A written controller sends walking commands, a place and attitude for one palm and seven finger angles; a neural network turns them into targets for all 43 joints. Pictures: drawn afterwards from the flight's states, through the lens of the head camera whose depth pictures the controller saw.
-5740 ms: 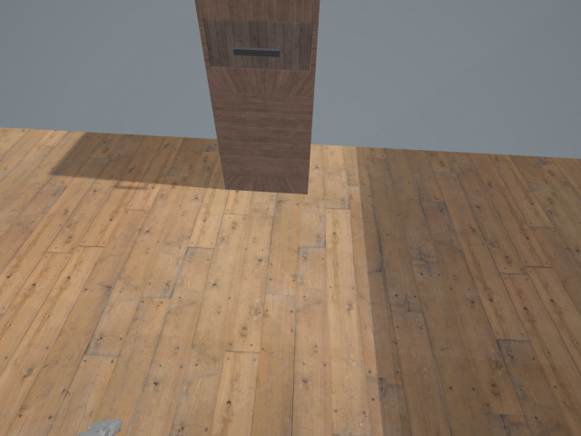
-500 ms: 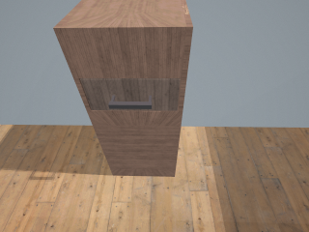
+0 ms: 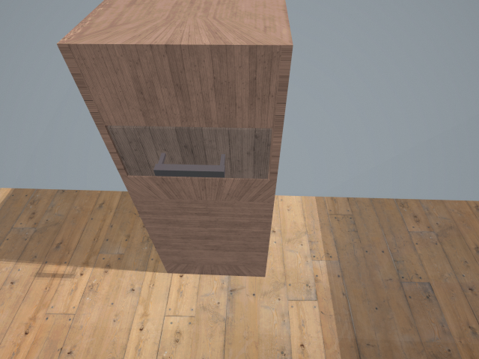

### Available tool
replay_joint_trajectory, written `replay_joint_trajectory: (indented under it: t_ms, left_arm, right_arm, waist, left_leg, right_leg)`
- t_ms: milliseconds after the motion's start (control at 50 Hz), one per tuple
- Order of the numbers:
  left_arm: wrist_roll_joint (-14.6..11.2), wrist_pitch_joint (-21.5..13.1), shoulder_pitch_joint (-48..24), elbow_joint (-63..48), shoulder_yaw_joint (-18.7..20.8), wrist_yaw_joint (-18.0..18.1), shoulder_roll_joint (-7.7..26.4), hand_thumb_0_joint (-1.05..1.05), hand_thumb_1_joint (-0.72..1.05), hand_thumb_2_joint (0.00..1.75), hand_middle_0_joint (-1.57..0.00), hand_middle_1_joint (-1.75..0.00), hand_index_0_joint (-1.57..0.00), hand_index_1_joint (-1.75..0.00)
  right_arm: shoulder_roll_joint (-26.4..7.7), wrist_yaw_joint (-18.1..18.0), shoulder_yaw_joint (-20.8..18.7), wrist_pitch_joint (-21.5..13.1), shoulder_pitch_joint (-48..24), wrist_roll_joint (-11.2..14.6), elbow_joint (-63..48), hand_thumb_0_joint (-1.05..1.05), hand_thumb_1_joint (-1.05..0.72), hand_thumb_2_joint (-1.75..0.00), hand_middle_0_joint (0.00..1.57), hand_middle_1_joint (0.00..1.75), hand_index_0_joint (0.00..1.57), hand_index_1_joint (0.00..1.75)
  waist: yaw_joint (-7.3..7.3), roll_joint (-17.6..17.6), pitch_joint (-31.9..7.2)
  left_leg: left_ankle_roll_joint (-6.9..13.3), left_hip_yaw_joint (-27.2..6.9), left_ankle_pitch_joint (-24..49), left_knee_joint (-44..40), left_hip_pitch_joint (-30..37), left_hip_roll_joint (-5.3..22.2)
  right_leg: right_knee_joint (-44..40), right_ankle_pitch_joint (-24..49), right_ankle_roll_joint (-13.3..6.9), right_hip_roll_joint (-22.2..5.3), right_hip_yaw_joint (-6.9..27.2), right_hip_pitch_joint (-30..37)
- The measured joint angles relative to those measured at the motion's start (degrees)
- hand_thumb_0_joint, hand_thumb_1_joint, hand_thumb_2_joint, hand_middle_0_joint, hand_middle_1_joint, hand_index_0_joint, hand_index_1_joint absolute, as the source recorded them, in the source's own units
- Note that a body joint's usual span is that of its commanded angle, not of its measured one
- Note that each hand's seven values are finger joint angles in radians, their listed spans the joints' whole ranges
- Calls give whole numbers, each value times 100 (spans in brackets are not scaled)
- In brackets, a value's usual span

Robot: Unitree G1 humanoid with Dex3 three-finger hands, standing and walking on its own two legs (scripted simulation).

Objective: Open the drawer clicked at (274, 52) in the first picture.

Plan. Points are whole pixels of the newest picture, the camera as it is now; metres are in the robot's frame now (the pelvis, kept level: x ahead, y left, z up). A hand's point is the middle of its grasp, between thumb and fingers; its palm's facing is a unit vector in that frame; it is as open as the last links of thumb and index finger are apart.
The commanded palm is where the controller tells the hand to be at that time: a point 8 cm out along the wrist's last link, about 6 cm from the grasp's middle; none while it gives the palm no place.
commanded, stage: look again from close up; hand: left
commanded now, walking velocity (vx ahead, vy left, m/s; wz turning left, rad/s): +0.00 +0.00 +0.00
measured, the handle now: (191, 164) +0.55 +0.16 -0.03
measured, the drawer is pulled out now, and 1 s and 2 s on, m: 0.00 0.00 0.00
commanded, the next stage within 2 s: raise the hand with hooked fingers in 0.10 s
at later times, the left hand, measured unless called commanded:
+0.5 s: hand (140, 302) +0.21 +0.18 -0.02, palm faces +0.01 -0.42 -0.91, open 8.0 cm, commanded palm +0.14 +0.21 -0.03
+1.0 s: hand (120, 290) +0.23 +0.22 +0.00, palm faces +0.06 -0.10 -0.99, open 10.8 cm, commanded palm +0.18 +0.22 +0.04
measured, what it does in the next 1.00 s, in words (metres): stands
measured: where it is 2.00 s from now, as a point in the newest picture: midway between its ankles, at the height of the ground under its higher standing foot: outside the picture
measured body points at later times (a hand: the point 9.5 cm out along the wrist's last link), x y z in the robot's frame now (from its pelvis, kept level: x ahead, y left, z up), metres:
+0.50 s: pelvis -0.02 -0.01 -0.02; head -0.01 -0.05 +0.43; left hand +0.21 +0.20 +0.03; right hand +0.18 -0.27 -0.10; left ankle -0.05 +0.09 -0.74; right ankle +0.02 -0.10 -0.74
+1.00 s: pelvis -0.03 -0.02 -0.03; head -0.01 -0.05 +0.42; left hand +0.22 +0.22 +0.05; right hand +0.17 -0.21 -0.14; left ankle -0.05 +0.09 -0.74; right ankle +0.02 -0.10 -0.74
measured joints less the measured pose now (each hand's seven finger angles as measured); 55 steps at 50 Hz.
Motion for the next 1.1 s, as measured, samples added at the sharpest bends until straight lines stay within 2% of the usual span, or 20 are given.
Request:
replay_joint_trajectory:
  t_ms: [220,240,260,280,320,360,400,460,520,600,640,680,720,760,820,860,900,980,1040,1100]
  left_arm:
    - [-3,-45,-54,-11,2,45,53,1,94,90,-20,-30,-20,-30]
    - [222,266,180,-824,-99,81,109,2,94,90,-20,-30,-20,-30]
    - [467,383,449,-1804,-182,165,216,2,94,90,-20,-30,-20,-30]
    - [570,376,620,-2656,-251,328,326,3,94,90,-20,-30,-20,-30]
    - [812,399,679,-3896,-354,678,489,3,92,89,-21,-31,-20,-31]
    - [1390,369,503,-4777,-401,935,638,3,89,88,-21,-32,-20,-33]
    - [2205,254,181,-5277,-378,1201,791,2,86,87,-21,-34,-20,-35]
    - [3512,77,-77,-5688,-281,1570,884,1,80,85,-20,-38,-20,-38]
    - [4610,-109,148,-5983,-375,1763,818,1,74,82,-20,-41,-20,-42]
    - [5674,-319,690,-6087,-642,1985,733,0,64,79,-21,-47,-21,-47]
    - [6064,-351,896,-6018,-700,2183,782,0,59,77,-22,-50,-22,-50]
    - [6337,-372,956,-5938,-679,2392,906,0,53,75,-23,-53,-23,-53]
    - [6457,-428,819,-5917,-608,2596,1087,0,48,72,-25,-56,-24,-57]
    - [6453,-524,554,-5942,-494,2745,1237,0,43,70,-26,-59,-25,-60]
    - [6308,-538,-6,-5968,-361,2839,1382,0,35,67,-26,-64,-26,-64]
    - [6166,-343,-410,-5919,-346,2767,1388,0,31,65,-27,-67,-27,-67]
    - [6002,-8,-718,-5833,-352,2580,1347,0,26,63,-27,-70,-27,-70]
    - [5690,566,-861,-5888,-406,1894,1273,0,18,60,-27,-76,-27,-76]
    - [5589,571,-657,-6033,-421,1477,1281,0,11,57,-27,-80,-27,-80]
    - [5649,328,-404,-6190,-425,1281,1345,0,5,54,-27,-85,-27,-85]
  right_arm:
    - [-3,1,-24,46,5,14,83,0,-91,-90,19,30,19,30]
    - [-25,-21,22,8,97,97,-166,0,-91,-90,19,30,19,30]
    - [-47,-103,41,-201,228,148,-449,0,-91,-90,19,30,20,30]
    - [-90,-199,11,-465,324,193,-655,0,-91,-90,20,30,20,30]
    - [-242,-294,-61,-829,353,291,-1003,1,-91,-90,20,30,20,30]
    - [-455,-278,-78,-994,167,226,-1372,1,-91,-90,20,30,20,30]
    - [-631,-179,-118,-960,-149,92,-1796,1,-91,-90,20,30,20,30]
    - [-735,75,-237,-636,-654,-70,-2481,1,-91,-90,19,30,20,30]
    - [-767,342,-315,-164,-1029,-97,-3064,1,-91,-90,19,30,19,30]
    - [-838,506,-362,312,-1324,-152,-3527,1,-91,-90,19,30,19,30]
    - [-842,493,-391,469,-1397,-225,-3629,0,-91,-90,19,30,19,30]
    - [-802,430,-407,571,-1450,-307,-3632,0,-90,-90,19,30,19,30]
    - [-721,347,-397,629,-1510,-367,-3551,0,-90,-90,19,30,19,30]
    - [-607,290,-347,640,-1567,-401,-3441,0,-90,-90,19,30,19,30]
    - [-395,240,-200,654,-1602,-419,-3280,1,-90,-90,19,30,19,30]
    - [-253,222,-87,682,-1547,-378,-3192,1,-90,-90,19,30,20,30]
    - [-139,206,41,755,-1433,-291,-3119,1,-90,-90,20,30,20,30]
    - [-103,161,227,895,-1060,-104,-3066,1,-90,-90,20,30,20,30]
    - [-250,124,244,884,-811,-54,-3050,1,-90,-90,20,30,20,30]
    - [-446,98,117,851,-642,-95,-3017,1,-90,-90,20,30,20,30]
  waist:
    - [-1,-30,15]
    - [71,-38,29]
    - [155,-65,37]
    - [208,-65,12]
    - [205,7,-121]
    - [126,102,-274]
    - [46,158,-449]
    - [42,130,-669]
    - [175,-39,-773]
    - [434,-326,-675]
    - [571,-407,-635]
    - [694,-437,-633]
    - [772,-411,-634]
    - [796,-326,-634]
    - [715,-137,-626]
    - [615,-11,-608]
    - [512,67,-606]
    - [352,94,-579]
    - [261,87,-505]
    - [247,59,-390]
  left_leg:
    - [-121,-61,-75,114,-13,149]
    - [-112,-17,-125,182,-63,169]
    - [-98,34,-149,177,-66,157]
    - [-96,50,-145,189,-94,126]
    - [-91,16,-133,273,-228,57]
    - [-67,-13,-158,458,-478,5]
    - [-50,8,-215,710,-823,-27]
    - [-65,146,-313,1031,-1267,-7]
    - [-93,283,-385,1248,-1588,34]
    - [-128,255,-479,1585,-1947,58]
    - [-147,168,-552,1815,-2165,71]
    - [-164,63,-637,2071,-2396,79]
    - [-180,-58,-732,2345,-2604,75]
    - [-194,-157,-825,2592,-2752,73]
    - [-213,-257,-907,2806,-2832,72]
    - [-201,-280,-876,2769,-2757,69]
    - [-161,-241,-801,2574,-2591,72]
    - [-155,-66,-565,1924,-2081,68]
    - [-110,23,-435,1545,-1752,62]
    - [-81,52,-376,1348,-1556,57]
  right_leg:
    - [-93,-18,-88,131,-86,98]
    - [-22,-23,-90,156,-50,18]
    - [83,-52,-101,151,1,-56]
    - [179,-94,-107,121,18,-120]
    - [340,-169,-94,42,-8,-266]
    - [523,-219,-81,-22,-35,-501]
    - [767,-266,-80,-61,-17,-850]
    - [1095,-311,-95,-32,108,-1352]
    - [1346,-340,-132,24,232,-1741]
    - [1662,-433,-188,28,194,-2084]
    - [1824,-499,-217,16,103,-2247]
    - [2004,-578,-242,-4,-6,-2412]
    - [2201,-673,-263,-35,-128,-2548]
    - [2373,-761,-279,-59,-228,-2634]
    - [2499,-824,-277,-78,-327,-2644]
    - [2432,-797,-262,-79,-347,-2547]
    - [2248,-713,-242,-62,-303,-2399]
    - [1720,-479,-185,-21,-115,-1992]
    - [1400,-351,-146,1,-18,-1713]
    - [1206,-284,-118,9,17,-1522]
